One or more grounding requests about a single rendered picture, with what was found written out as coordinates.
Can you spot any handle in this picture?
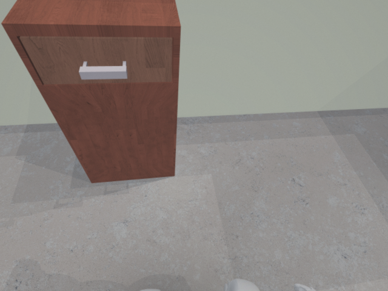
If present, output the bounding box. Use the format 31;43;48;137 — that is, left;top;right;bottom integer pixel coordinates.
79;61;127;79

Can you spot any cabinet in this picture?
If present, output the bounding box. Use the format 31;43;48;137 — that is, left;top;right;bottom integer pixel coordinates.
1;0;181;183

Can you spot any robot right thigh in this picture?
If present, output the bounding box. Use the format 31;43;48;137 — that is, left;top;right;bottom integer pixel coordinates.
224;279;260;291

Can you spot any drawer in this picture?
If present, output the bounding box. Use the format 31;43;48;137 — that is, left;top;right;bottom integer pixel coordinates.
20;36;172;84

